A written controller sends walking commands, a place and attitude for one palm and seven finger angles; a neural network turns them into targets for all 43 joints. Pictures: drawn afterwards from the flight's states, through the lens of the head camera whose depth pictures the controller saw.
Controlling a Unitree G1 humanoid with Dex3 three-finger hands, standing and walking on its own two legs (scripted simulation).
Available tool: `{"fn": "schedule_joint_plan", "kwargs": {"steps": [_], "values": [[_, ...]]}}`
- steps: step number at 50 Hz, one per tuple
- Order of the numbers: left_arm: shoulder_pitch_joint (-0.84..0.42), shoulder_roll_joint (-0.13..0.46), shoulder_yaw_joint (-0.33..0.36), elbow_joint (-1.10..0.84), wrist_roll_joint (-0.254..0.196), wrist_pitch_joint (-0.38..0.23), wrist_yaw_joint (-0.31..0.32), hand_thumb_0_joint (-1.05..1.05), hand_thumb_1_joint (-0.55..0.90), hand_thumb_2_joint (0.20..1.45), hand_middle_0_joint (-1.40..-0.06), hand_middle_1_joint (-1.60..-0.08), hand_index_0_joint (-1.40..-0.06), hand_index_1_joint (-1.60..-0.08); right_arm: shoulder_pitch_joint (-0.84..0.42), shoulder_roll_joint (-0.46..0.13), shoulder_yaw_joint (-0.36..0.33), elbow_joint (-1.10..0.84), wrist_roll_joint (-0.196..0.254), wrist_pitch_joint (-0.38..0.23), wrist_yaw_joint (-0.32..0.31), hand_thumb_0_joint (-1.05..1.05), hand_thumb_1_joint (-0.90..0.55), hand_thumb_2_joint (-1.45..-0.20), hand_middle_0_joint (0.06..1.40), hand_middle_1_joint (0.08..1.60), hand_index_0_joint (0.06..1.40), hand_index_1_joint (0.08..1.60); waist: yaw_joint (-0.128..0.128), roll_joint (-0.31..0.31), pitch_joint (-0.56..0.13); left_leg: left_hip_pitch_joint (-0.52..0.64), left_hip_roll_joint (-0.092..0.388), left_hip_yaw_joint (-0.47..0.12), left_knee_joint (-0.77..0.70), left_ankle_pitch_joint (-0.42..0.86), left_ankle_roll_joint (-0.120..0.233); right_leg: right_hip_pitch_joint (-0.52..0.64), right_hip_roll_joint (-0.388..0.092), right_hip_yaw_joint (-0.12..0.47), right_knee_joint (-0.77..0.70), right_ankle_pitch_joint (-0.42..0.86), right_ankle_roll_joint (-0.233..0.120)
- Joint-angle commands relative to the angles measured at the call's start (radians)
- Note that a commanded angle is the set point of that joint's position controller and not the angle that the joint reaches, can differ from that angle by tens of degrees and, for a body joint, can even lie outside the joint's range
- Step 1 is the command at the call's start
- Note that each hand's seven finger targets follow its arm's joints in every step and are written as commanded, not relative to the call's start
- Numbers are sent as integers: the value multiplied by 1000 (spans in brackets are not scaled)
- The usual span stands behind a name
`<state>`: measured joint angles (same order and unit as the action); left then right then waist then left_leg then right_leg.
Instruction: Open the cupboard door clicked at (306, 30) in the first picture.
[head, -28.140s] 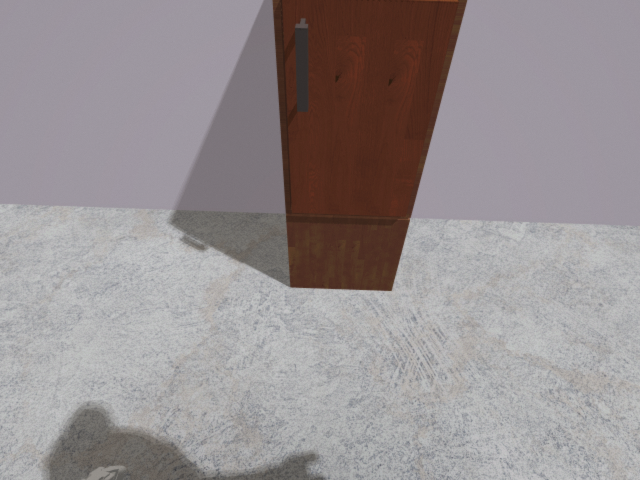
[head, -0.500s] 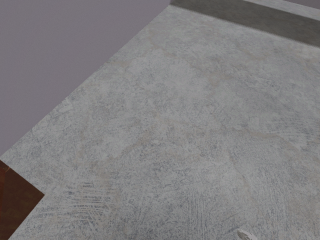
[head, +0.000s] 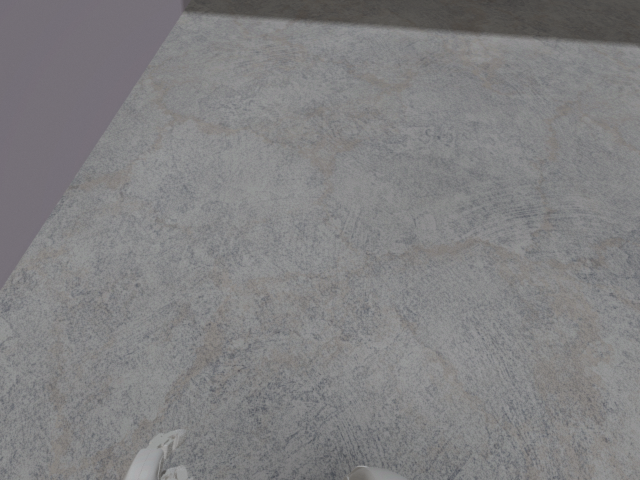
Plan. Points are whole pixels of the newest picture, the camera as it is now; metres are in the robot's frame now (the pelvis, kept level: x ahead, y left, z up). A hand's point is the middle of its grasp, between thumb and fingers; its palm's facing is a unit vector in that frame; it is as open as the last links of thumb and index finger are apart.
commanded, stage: walk to a spot facing it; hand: left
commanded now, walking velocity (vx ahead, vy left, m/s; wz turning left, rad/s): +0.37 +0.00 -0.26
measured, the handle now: out of the picture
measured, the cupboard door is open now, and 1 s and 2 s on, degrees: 45 45 45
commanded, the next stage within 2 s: turn to face it in 0.76 s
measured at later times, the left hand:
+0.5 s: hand (182, 406) +0.24 +0.21 -0.17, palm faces -0.05 -0.99 -0.16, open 7.3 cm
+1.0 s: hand (297, 188) +0.69 +0.06 -0.15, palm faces -0.40 -0.89 -0.23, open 7.3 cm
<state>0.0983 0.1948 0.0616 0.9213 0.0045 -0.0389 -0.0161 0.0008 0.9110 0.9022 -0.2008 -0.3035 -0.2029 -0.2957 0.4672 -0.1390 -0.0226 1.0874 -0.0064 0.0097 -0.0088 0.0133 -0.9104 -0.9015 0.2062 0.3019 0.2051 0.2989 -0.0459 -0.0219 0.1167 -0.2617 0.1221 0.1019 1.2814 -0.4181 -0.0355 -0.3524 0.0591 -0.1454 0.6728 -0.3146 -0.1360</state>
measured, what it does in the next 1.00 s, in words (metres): walks ahead, turning right: left foot, then right foot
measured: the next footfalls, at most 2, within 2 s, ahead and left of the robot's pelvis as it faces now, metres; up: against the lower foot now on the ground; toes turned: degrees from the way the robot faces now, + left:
left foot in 0.40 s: +0.38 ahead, +0.12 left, +0.00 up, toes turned +0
right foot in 0.92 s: +0.55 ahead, -0.17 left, +0.00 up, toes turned -29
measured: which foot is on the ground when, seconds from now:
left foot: up 0.00-0.38, down 0.40-0.90, up 0.92-1.00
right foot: down 0.00-0.40, up 0.42-0.90, down 0.92-1.00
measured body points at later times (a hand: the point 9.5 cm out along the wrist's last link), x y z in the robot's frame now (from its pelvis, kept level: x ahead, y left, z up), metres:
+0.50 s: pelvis +0.28 +0.04 +0.01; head +0.31 +0.05 +0.46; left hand +0.24 +0.27 -0.15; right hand +0.38 -0.20 -0.12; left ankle +0.34 +0.12 -0.72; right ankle +0.11 -0.05 -0.61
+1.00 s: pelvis +0.48 -0.06 +0.00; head +0.52 -0.09 +0.45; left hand +0.71 +0.10 -0.13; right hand +0.32 -0.23 -0.15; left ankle +0.40 +0.12 -0.63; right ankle +0.52 -0.15 -0.72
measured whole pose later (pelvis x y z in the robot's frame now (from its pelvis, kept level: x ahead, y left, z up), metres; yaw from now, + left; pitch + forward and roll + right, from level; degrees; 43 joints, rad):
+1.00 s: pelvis +0.48 -0.06 +0.00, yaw -21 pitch -1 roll +1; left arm 0.06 0.20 0.05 0.95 0.00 -0.05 0.00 0.00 0.91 0.90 -0.20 -0.30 -0.20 -0.30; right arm 0.42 -0.16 -0.02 1.09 0.00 0.01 -0.02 0.01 -0.92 -0.90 0.20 0.30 0.20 0.30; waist -0.07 0.01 0.12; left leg -0.27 0.12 0.10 1.17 -0.53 -0.05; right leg -0.40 -0.02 -0.15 0.66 -0.26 -0.09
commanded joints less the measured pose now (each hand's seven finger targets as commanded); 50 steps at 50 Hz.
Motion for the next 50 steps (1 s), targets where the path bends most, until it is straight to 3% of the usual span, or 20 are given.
{"fn": "schedule_joint_plan", "kwargs": {"steps": [1,3,9,14,16,18,19,20,21,22,25,28,34,39,43,44,45,46,47,50], "values": [[112,106,14,0,6,-20,22,0,900,900,-200,-300,-200,-300,-74,-85,-32,-126,-16,-28,-3,0,-900,-900,200,300,200,300,17,-13,24,-265,52,-111,-9,138,-4,1,-315,388,-513,62,-15],[130,106,16,20,13,-36,21,0,900,900,-200,-300,-200,-300,-29,-79,-33,-109,-20,-25,2,0,-900,-900,200,300,200,300,-11,-30,-48,-245,42,-92,-121,148,-14,57,-269,312,-492,169,-39],[284,83,18,90,4,-60,16,0,900,900,-200,-300,-200,-300,-258,-84,-31,-178,-14,-42,14,0,-900,-900,200,300,200,300,55,-65,-93,-419,9,-50,-328,228,-29,356,-222,267,-386,696,-21],[344,92,9,125,8,-55,29,0,900,900,-200,-300,-200,-300,-444,-79,-25,-223,-9,-58,29,0,-900,-900,200,300,200,300,93,-112,-49,-384,-48,7,-544,219,-9,447,-232,276,-351,854,-15],[341,107,10,128,10,-55,34,0,900,900,-200,-300,-200,-300,-437,-85,-27,-217,-10,-64,25,0,-900,-900,200,300,200,300,68,-127,-58,-254,-100,39,-626,190,15,423,-241,281,-292,994,-10],[314,125,15,131,8,-56,37,0,900,900,-200,-300,-200,-300,-264,-124,-42,-158,-17,-70,11,0,-900,-900,200,300,200,300,-18,-108,-133,5,-142,55,-742,251,42,359,-216,254,-118,1047,24],[290,126,18,115,-1,-57,36,0,900,900,-200,-300,-200,-300,-110,-175,-56,-116,-23,-73,2,0,-900,-900,200,300,200,300,-91,-74,-212,274,-82,-2,-763,362,76,190,-194,241,55,889,53],[318,78,14,94,-11,-59,29,0,900,900,-200,-300,-200,-300,24,-287,-84,-90,-43,-81,-7,0,-900,-900,200,300,200,300,-126,143,-344,531,198,-361,-762,447,191,-68,-74,164,359,457,99],[327,52,1,79,-17,-68,22,0,900,900,-200,-300,-200,-300,90,-322,-86,-81,-37,-72,-11,0,-900,-900,200,300,200,300,-110,256,-420,611,404,-597,-889,580,300,-197,1,159,688,-191,94],[263,77,11,68,-2,-63,29,0,900,900,-200,-300,-200,-300,16,-288,-75,-93,-26,-67,-10,0,-900,-900,200,300,200,300,-82,135,-302,470,407,-560,-935,522,311,-253,-74,213,784,-182,81],[195,25,15,69,21,-23,2,0,900,900,-200,-300,-200,-300,-137,-137,-36,-126,-26,-92,-17,0,-900,-900,200,300,200,300,10,128,-30,92,283,-286,-1049,352,176,-265,-162,202,736,7,116],[227,-29,11,68,26,15,-10,0,900,900,-200,-300,-200,-300,-116,-118,-30,-99,-23,-106,-21,0,-900,-900,200,300,200,300,56,123,-52,80,209,-51,-1044,529,124,-252,-163,159,625,55,136],[90,-33,16,10,28,35,-34,0,900,900,-200,-300,-200,-300,-69,-138,-32,-103,-19,-92,-16,0,-900,-900,200,300,200,300,50,169,-7,90,164,106,-1069,527,113,-294,-173,83,333,235,152],[-60,2,13,-41,21,32,-38,0,900,900,-200,-300,-200,-300,3,-170,-32,-84,-27,-76,-22,0,-900,-900,200,300,200,300,5,161,31,204,202,145,-1002,746,111,-268,-134,24,92,210,121],[98,59,22,-15,20,13,-25,0,900,900,-200,-300,-200,-300,-21,-230,-42,-93,-21,-62,-25,0,-900,-900,200,300,200,300,89,147,-111,250,223,159,-697,1101,87,22,-49,-17,-27,130,68],[247,83,26,31,25,-1,-16,0,900,900,-200,-300,-200,-300,-54,-229,-35,-99,-13,-62,-22,0,-900,-900,200,300,200,300,164,120,-198,167,172,173,-510,1032,55,251,-47,-12,-123,251,53],[364,186,48,71,30,-16,1,0,900,900,-200,-300,-200,-300,-20,-168,-27,-103,9,-61,-12,0,-900,-900,200,300,200,300,198,-101,-332,-89,56,174,-225,489,13,566,-288,236,-129,632,-18],[399,250,53,88,5,-23,13,0,900,900,-200,-300,-200,-300,45,-120,-22,-106,19,-55,-20,0,-900,-900,200,300,200,300,156,-244,-475,-255,-85,68,88,-245,-25,701,-535,555,-174,1022,-134],[316,232,33,64,-9,-17,28,0,900,900,-200,-300,-200,-300,12,-133,-17,-101,21,-40,-23,0,-900,-900,200,300,200,300,131,-126,-415,-226,-26,-89,90,-186,-6,543,-524,462,-241,923,-140],[127,114,-4,34,-2,-9,42,0,900,900,-200,-300,-200,-300,-23,-73,-12,-59,3,-5,-18,0,-900,-900,200,300,200,300,36,-72,-165,-182,24,-111,-21,-23,-5,167,-415,231,-347,675,-28]]}}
